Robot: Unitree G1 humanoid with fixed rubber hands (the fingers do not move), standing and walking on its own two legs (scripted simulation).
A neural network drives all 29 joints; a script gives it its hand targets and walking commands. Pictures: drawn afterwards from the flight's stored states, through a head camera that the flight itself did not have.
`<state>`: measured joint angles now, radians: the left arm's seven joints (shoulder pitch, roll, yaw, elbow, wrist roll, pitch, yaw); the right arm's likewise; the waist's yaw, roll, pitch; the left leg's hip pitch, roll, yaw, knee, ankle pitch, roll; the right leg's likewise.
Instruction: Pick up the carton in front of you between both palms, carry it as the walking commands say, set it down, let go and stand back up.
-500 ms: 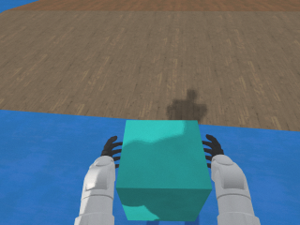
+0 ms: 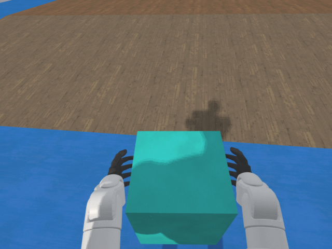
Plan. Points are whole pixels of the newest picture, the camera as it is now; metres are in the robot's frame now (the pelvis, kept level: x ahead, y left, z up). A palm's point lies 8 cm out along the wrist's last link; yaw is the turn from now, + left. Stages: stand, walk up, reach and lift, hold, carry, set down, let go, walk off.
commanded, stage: carry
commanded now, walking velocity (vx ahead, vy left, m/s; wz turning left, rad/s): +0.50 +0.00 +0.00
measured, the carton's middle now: (178, 190) +0.30 +0.00 +0.00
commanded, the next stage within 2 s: none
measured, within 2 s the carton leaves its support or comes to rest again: neither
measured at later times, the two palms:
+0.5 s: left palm (123, 120) +0.48 +0.16 +0.09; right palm (220, 113) +0.50 -0.14 +0.09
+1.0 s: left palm (131, 75) +0.80 +0.19 +0.08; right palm (201, 73) +0.79 -0.11 +0.09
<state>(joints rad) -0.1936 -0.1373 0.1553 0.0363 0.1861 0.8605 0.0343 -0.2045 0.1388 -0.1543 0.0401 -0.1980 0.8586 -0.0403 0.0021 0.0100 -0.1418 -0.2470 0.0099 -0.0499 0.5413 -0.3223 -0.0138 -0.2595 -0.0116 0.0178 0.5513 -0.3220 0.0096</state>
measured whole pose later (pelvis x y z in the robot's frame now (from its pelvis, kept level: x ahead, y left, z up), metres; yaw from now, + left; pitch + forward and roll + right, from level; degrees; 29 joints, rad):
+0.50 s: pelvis +0.22 +0.00 +0.01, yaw +2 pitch +6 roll +2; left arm -0.15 -0.13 0.10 -0.36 0.10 1.22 0.10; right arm -0.17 0.13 -0.12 -0.35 -0.09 1.22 -0.10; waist 0.03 -0.03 -0.11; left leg -0.55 0.05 0.13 0.93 -0.36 0.01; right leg -0.10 -0.03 -0.16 0.32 -0.33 -0.03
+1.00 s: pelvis +0.54 +0.05 +0.02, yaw -1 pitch +4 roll -2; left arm -0.09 -0.13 0.07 -0.35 0.12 1.16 0.09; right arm -0.11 0.13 -0.10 -0.34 -0.10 1.15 -0.09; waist -0.03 0.01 -0.07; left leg -0.07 0.01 0.21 0.24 -0.25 0.06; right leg -0.63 -0.10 -0.13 0.76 -0.13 0.00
